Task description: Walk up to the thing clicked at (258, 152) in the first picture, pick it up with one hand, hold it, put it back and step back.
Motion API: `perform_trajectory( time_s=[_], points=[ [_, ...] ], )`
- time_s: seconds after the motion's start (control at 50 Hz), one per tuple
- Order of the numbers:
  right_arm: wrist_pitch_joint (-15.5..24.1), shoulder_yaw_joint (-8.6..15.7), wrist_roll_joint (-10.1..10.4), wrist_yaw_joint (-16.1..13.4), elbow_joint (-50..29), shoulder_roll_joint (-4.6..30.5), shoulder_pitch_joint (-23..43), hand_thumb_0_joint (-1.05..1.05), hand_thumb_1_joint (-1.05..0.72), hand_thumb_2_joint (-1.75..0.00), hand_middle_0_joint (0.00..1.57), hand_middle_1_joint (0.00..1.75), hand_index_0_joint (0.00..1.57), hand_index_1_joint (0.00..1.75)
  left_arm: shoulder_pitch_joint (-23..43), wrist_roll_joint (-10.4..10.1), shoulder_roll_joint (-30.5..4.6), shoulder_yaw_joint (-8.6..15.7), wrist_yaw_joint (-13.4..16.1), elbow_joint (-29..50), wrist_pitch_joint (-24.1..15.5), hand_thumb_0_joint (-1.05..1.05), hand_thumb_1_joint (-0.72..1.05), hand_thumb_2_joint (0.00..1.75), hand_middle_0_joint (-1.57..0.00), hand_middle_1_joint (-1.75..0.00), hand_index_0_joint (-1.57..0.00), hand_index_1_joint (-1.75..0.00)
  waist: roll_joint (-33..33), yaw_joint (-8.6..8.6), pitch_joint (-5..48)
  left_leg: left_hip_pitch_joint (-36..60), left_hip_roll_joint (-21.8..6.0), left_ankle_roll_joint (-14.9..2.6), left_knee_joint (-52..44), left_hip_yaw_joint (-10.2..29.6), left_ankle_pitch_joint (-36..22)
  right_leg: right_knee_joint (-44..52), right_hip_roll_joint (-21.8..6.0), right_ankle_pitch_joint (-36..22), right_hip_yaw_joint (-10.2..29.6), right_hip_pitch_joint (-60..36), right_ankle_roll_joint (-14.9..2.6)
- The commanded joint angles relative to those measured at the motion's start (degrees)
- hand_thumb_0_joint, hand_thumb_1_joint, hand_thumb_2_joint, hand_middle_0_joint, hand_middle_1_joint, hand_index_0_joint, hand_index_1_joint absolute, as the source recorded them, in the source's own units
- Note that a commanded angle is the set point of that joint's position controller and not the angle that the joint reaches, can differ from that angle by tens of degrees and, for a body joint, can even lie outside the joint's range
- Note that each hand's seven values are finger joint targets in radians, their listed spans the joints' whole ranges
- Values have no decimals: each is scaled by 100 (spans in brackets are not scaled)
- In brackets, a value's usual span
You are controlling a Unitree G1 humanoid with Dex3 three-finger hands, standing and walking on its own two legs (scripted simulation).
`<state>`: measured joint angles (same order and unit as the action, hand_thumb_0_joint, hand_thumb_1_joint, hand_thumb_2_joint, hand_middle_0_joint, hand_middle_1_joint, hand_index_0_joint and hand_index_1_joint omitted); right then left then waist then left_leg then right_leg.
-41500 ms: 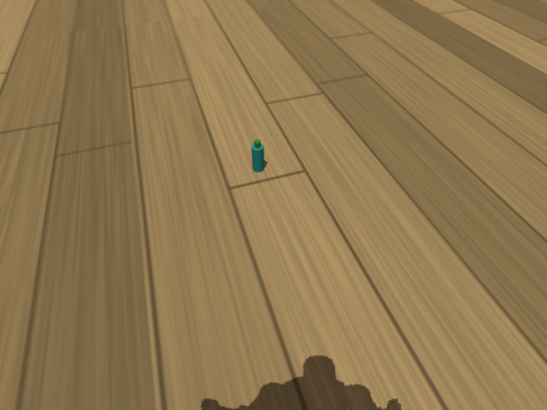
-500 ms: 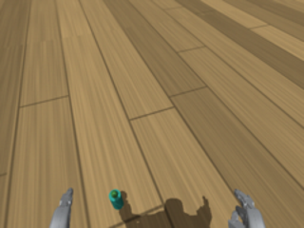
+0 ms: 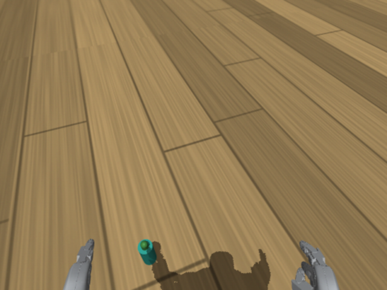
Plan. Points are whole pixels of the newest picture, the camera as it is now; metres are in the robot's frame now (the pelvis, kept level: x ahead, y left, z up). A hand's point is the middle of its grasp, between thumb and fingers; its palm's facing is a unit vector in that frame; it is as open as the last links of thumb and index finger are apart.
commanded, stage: home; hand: left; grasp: from the side
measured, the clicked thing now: (147, 251) +0.41 +0.22 -0.63
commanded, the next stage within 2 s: stand in 0.72 s
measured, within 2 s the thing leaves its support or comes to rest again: neither
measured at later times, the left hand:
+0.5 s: hand (109, 279) +0.18 +0.19 -0.06, palm faces +0.11 -0.96 -0.27, open 17.5 cm
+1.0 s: hand (109, 280) +0.18 +0.19 -0.06, palm faces +0.11 -0.96 -0.27, open 16.1 cm
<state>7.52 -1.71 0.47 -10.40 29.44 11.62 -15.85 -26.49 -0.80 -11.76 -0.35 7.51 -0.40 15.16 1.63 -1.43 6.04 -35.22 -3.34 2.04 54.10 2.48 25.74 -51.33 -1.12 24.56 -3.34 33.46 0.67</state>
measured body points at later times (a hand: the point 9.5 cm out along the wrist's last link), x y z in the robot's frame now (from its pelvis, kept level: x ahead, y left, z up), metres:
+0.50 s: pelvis +0.01 +0.01 +0.00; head +0.03 +0.01 +0.45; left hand +0.17 +0.24 -0.04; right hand +0.17 -0.23 -0.07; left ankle +0.02 +0.14 -0.69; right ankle +0.02 -0.13 -0.69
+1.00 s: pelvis +0.01 +0.00 +0.00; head +0.02 +0.01 +0.45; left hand +0.17 +0.24 -0.04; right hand +0.17 -0.23 -0.07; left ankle +0.02 +0.14 -0.69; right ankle +0.02 -0.13 -0.69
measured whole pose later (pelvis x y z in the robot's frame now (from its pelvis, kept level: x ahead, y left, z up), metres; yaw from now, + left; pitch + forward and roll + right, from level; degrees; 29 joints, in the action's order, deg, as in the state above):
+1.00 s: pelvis +0.01 +0.00 +0.00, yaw +0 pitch +7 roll -2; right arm 7.8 -1.6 0.1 -10.4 30.2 11.4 -15.7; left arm -25.7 -0.6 -11.3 -0.3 7.6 -1.6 15.8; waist 1.7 -1.2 6.2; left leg -33.9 -3.2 1.7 53.7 2.2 26.5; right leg -50.6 -1.2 25.0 -3.1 32.0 1.1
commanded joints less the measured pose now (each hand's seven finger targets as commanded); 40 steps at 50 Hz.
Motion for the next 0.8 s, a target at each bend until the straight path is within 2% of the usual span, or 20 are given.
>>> perform_trajectory(
  time_s=[0.0, 0.04, 0.08, 0.1, 0.12, 0.16, 0.18, 0.22, 0.26, 0.32, 0.38, 0.42, 0.5, 0.54, 0.58, 0.64, 0.68, 0.72, 0.76, 0.78],
  points=[
    [326, 248, -4, -85, -918, 607, 435, 0, -90, -90, 20, 30, 20, 30, -84, 60, -398, 211, 60, 678, -296, 0, -56, 5, -5, -5, -5, -5, -113, -6, 312, 252, 302, -230, -904, -262, -548, 948, 193, -466, -32, -244, -60],
    [323, 274, -7, -84, -925, 628, 436, 0, -90, -90, 20, 30, 20, 30, 227, 57, -549, 297, 75, 1143, -333, 0, -55, 6, -5, -6, -5, -6, 131, 21, 603, 392, 289, -203, -896, -244, -776, 853, 200, -687, -35, -342, -84],
    [314, 261, 5, -91, -916, 648, 418, 0, -90, -90, 20, 30, 20, 30, 358, 60, -654, 327, 77, 1165, -330, 0, -57, 5, -5, -5, -5, -5, 166, -7, 494, 392, 285, -200, -914, -244, -793, 866, 202, -696, -39, -277, -84],
    [326, 251, -7, -95, -896, 627, 437, 0, -90, -90, 20, 30, 20, 30, 210, 66, -534, 254, 69, 981, -307, 0, -56, 5, -5, -5, -5, -5, 29, -44, 480, 381, 282, -214, -862, -235, -864, 871, 194, -773, -35, -318, -67],
    [339, 243, 7, -100, -904, 605, 442, 0, -90, -90, 20, 30, 20, 30, 201, 55, -516, 285, 82, 943, -302, 0, -57, 5, -5, -5, -5, -5, -44, 7, 446, 345, 281, -215, -888, -241, -814, 871, 202, -723, -44, -308, -68],
    [331, 258, -13, -119, -900, 610, 408, 0, -90, -90, 20, 30, 20, 30, 297, 69, -560, 311, 86, 1109, -316, 0, -60, 3, -4, -5, -4, -5, 154, -2, 630, 458, 279, -201, -852, -249, -970, 846, 196, -871, -24, -372, -73],
    [331, 261, -6, -126, -883, 618, 399, 0, -90, -90, 20, 30, 20, 30, 258, 69, -621, 351, 94, 1114, -309, 0, -57, 5, -5, -5, -5, -5, 44, 26, 641, 478, 271, -197, -869, -233, -1057, 832, 208, -939, -49, -428, -75],
    [340, 261, -21, -123, -864, 620, 398, 0, -90, -90, 20, 30, 20, 30, 228, 72, -476, 223, 80, 902, -269, 0, -58, 4, -5, -5, -5, -5, -35, -37, 449, 412, 275, -214, -862, -244, -1002, 860, 202, -926, -37, -340, -58],
    [342, 253, -11, -123, -862, 617, 411, 0, -90, -90, 20, 30, 20, 30, 439, 66, -639, 349, 99, 1182, -293, 0, -57, 5, -5, -6, -5, -5, 85, -2, 474, 455, 276, -203, -892, -257, -934, 890, 192, -836, -33, -341, -69],
    [352, 246, -14, -100, -844, 611, 436, 0, -90, -90, 20, 30, 20, 30, 102, 62, -454, 239, 78, 820, -253, 0, -56, 5, -5, -6, -5, -5, 73, 45, 390, 392, 279, -191, -928, -235, -963, 849, 209, -843, -65, -342, -80],
    [335, 266, -18, -99, -854, 622, 417, 0, -90, -90, 20, 30, 20, 30, 202, 73, -537, 309, 86, 982, -273, 0, -58, 4, -5, -5, -5, -5, 62, 46, 565, 485, 258, -184, -916, -213, -1143, 819, 226, -989, -82, -442, -87],
    [333, 250, -13, -94, -874, 611, 453, 0, -90, -90, 20, 30, 20, 30, 231, 70, -588, 339, 91, 1059, -270, 0, -57, 4, -5, -5, -5, -5, 112, 70, 469, 421, 272, -189, -912, -217, -1067, 852, 204, -924, -75, -413, -89],
    [338, 269, -20, -89, -845, 620, 418, 0, -90, -90, 20, 30, 20, 30, 155, 73, -444, 221, 72, 895, -260, 0, -59, 4, -5, -5, -5, -5, 54, -8, 531, 492, 252, -186, -915, -204, -1130, 805, 226, -988, -81, -403, -83],
    [334, 267, -23, -88, -848, 611, 412, 0, -90, -90, 20, 30, 20, 30, 250, 71, -554, 331, 87, 1007, -264, 0, -58, 4, -5, -5, -5, -5, 134, 43, 501, 447, 261, -185, -891, -207, -1121, 818, 206, -981, -78, -428, -84],
    [326, 274, -18, -91, -847, 621, 410, 0, -90, -90, 20, 30, 20, 30, 228, 82, -575, 322, 90, 1070, -279, 0, -57, 5, -5, -5, -5, -5, 118, 58, 665, 537, 256, -179, -886, -213, -1286, 776, 212, -1129, -71, -504, -90],
    [336, 277, -26, -99, -822, 624, 383, 0, -90, -90, 20, 30, 20, 30, 221, 74, -431, 212, 76, 895, -246, 0, -59, 3, -4, -5, -4, -5, -60, -23, 486, 486, 259, -198, -866, -233, -1214, 824, 210, -1112, -68, -420, -59],
    [335, 270, -20, -103, -845, 624, 394, 0, -90, -90, 20, 30, 20, 30, 298, 71, -567, 340, 85, 1070, -254, 0, -59, 3, -5, -5, -5, -5, 139, 32, 564, 531, 269, -188, -853, -248, -1239, 851, 185, -1127, -46, -454, -70],
    [332, 282, -25, -106, -823, 625, 395, 0, -90, -90, 20, 30, 20, 30, 190, 83, -546, 308, 79, 935, -235, 0, -58, 4, -5, -5, -5, -5, -56, 3, 609, 543, 264, -205, -829, -246, -1287, 844, 199, -1188, -50, -499, -47],
    [329, 265, -32, -99, -825, 610, 404, 0, -90, -90, 20, 30, 20, 30, 237, 69, -505, 290, 78, 991, -231, 0, -58, 4, -5, -5, -5, -5, 158, 28, 519, 507, 270, -191, -852, -248, -1240, 842, 186, -1139, -41, -452, -66],
    [330, 268, -18, -106, -841, 622, 430, 0, -90, -90, 20, 30, 20, 30, 261, 74, -515, 288, 80, 941, -236, 0, -58, 4, -5, -5, -5, -5, 25, 13, 568, 521, 267, -191, -865, -246, -1241, 840, 197, -1124, -52, -460, -65]
  ],
)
